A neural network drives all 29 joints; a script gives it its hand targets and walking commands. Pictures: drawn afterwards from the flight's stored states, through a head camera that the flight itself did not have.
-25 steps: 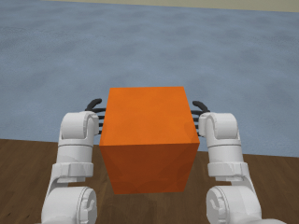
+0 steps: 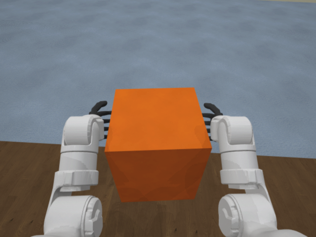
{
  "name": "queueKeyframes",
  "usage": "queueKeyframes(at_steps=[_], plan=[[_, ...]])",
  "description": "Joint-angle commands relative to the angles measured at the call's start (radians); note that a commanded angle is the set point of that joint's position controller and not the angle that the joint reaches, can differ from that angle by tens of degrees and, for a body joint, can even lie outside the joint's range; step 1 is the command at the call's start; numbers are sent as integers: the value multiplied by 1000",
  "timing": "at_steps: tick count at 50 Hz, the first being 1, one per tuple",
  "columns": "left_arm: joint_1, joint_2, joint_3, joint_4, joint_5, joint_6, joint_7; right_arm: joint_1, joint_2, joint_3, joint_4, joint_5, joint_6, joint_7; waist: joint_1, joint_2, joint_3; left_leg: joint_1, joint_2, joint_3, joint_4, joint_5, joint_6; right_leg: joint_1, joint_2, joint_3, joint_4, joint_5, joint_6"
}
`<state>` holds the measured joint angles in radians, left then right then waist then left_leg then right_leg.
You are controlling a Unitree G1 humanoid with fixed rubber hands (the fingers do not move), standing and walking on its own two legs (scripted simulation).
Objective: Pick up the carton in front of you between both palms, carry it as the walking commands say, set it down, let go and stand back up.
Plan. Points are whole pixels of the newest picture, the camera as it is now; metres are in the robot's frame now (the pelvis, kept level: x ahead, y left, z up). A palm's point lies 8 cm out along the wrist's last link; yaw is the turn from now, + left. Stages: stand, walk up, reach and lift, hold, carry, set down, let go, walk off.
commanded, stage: carry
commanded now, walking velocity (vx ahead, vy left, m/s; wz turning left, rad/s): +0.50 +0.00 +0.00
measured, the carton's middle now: (156, 146) +0.34 +0.00 +0.05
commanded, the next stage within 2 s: none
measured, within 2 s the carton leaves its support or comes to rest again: neither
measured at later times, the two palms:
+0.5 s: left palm (104, 99) +0.47 +0.15 +0.11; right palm (202, 96) +0.49 -0.14 +0.11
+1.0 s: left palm (113, 62) +0.75 +0.17 +0.07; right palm (186, 66) +0.73 -0.13 +0.07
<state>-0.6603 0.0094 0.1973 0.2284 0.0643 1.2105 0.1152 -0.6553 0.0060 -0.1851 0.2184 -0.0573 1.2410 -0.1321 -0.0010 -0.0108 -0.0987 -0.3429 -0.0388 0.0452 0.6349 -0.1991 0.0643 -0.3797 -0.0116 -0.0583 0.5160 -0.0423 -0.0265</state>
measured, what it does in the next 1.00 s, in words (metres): goes down: left foot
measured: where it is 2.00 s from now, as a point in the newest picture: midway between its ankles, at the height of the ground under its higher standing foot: (154, 149)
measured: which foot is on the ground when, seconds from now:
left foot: down 0.00-0.26, up 0.28-0.60, down 0.62-1.00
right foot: down 0.00-0.62, up 0.64-1.00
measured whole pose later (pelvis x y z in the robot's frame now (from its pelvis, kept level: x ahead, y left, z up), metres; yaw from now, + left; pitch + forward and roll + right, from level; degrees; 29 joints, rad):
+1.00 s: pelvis +0.38 +0.04 -0.04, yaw +0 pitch +6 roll -1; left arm -0.60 -0.04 0.21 -0.03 0.07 1.17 0.13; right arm -0.57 0.05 -0.21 -0.03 -0.05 1.17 -0.13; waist -0.06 -0.01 0.00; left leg -0.25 -0.03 0.09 0.55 -0.28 0.10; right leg -0.69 -0.04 -0.04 0.74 -0.07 -0.03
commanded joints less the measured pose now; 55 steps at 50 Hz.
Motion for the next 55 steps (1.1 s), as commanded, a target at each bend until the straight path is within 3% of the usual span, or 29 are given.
queueKeyframes(at_steps=[1,2,3,5,7,10,11,12,13,14,15,16,18,22,28,30,31,32,33,34,36,37,40,45,48,51,53,55], plan=[[-721,-1140,-558,-118,-436,-11,-234,-757,1107,550,-141,416,-48,237,-4,33,-311,26,160,-189,-178,-271,61,105,-102,116,-64,-338,-57],[-731,-1140,-561,-117,-435,-11,-233,-762,1107,550,-141,415,-48,237,-10,44,-278,16,168,-220,-211,-370,76,60,-82,104,-41,-430,-55],[-738,-1140,-565,-116,-434,-13,-233,-770,1107,549,-143,415,-48,238,-18,61,-252,34,188,-259,-239,-405,92,4,-59,82,3,-441,-51],[-726,-1141,-570,-103,-431,-16,-233,-766,1097,546,-139,415,-50,237,-34,134,-230,123,250,-332,-253,-251,126,-97,-1,5,104,-335,-37],[-702,-1131,-562,-79,-426,-17,-231,-748,1088,538,-126,409,-53,235,-39,152,-258,198,277,-331,-198,-28,151,-120,21,-26,100,-329,-34],[-678,-1129,-546,-51,-417,-20,-231,-753,1093,539,-122,411,-54,236,-24,125,-290,155,238,-248,-115,37,121,5,30,-29,22,-290,-36],[-676,-1129,-538,-46,-412,-21,-230,-755,1098,542,-120,414,-54,237,-11,102,-302,86,206,-198,-64,13,96,98,12,9,-7,-280,-50],[-664,-1123,-529,-38,-405,-22,-229,-756,1105,544,-115,418,-54,239,10,40,-315,-35,155,-132,43,-29,63,217,-47,116,-41,-287,-83],[-636,-1107,-514,-22,-394,-22,-227,-746,1109,541,-103,419,-53,241,30,-126,-320,-223,68,-23,238,-119,16,353,-199,337,-82,-182,-149],[-597,-1098,-496,5,-386,-19,-226,-731,1098,532,-78,411,-54,241,42,-201,-285,-444,6,8,344,-385,-6,471,-326,536,-114,-77,-218],[-616,-1096,-495,-9,-379,-26,-224,-734,1110,531,-61,409,-55,242,62,-187,-277,-532,29,-26,388,-450,-2,524,-362,591,-79,36,-272],[-637,-1102,-500,-33,-385,-31,-224,-732,1122,535,-52,413,-61,243,68,-137,-272,-573,50,-37,423,-420,-1,542,-356,573,-62,104,-276],[-723,-1129,-552,-124,-422,-45,-224,-750,1142,551,-89,428,-74,241,68,-92,-287,-559,82,-47,402,-315,-7,501,-321,491,-75,50,-238],[-810,-1145,-630,-284,-497,-46,-212,-783,1134,580,-216,441,-74,206,70,-118,-306,-394,79,-9,259,-96,-39,384,-247,310,-117,54,-186],[-652,-1126,-641,-200,-477,-27,-226,-626,1046,558,-190,359,-50,196,88,-124,-301,-162,12,56,-114,166,-23,372,-158,130,13,279,-107],[-640,-1136,-648,-157,-475,-33,-236,-595,1033,545,-147,339,-53,209,34,-65,-351,126,-1,100,-242,312,-4,272,-100,43,199,262,-49],[-637,-1134,-649,-131,-471,-36,-241,-570,1021,531,-121,330,-55,217,-3,-19,-389,328,78,27,-200,311,12,116,-69,21,349,93,-21],[-630,-1132,-647,-105,-466,-37,-246,-545,1013,517,-96,324,-56,224,-25,144,-458,528,338,-271,-99,569,34,-87,-22,3,545,-407,9],[-636,-1166,-626,-77,-465,-36,-249,-579,971,491,-82,303,-64,224,-51,313,-503,697,444,-581,-142,402,178,-340,84,39,716,-561,15],[-676,-1175,-642,-95,-463,-41,-250,-586,1001,509,-95,316,-73,230,-55,303,-468,650,439,-610,-162,250,197,-426,35,80,776,-562,-3],[-742,-1214,-660,-141,-484,-55,-247,-700,1065,554,-200,367,-91,241,-45,157,-389,516,361,-488,-174,228,152,-454,-12,78,751,-490,-9],[-749,-1226,-664,-169,-490,-61,-240,-750,1091,582,-253,399,-98,242,-38,131,-381,451,345,-438,-188,225,144,-430,-38,79,703,-444,-4],[-701,-1224,-669,-236,-471,-70,-205,-776,1126,634,-346,454,-105,239,-29,144,-409,403,308,-321,-198,353,146,-370,-49,56,601,-348,16],[-593,-1146,-682,-299,-402,-74,-172,-695,1097,689,-398,475,-99,247,-56,134,-412,484,267,-221,-165,592,152,-408,-37,24,407,-158,14],[-572,-1083,-682,-323,-371,-63,-170,-683,1066,715,-406,485,-91,254,-78,128,-376,504,220,-167,-134,650,133,-371,-9,-5,225,4,-5],[-528,-1019,-660,-283,-340,-42,-182,-642,1037,718,-345,475,-81,258,-104,111,-328,495,183,-132,-86,615,115,-281,31,-50,28,137,-19],[-508,-989,-631,-232,-326,-29,-196,-638,1027,709,-288,467,-77,263,-88,116,-301,437,186,-118,-26,556,93,-154,35,-50,-69,191,-45],[-491,-965,-592,-170,-313,-21,-209,-649,1033,693,-222,466,-72,268,-22,80,-322,306,148,-39,161,545,44,138,46,-83,-157,253,-65]])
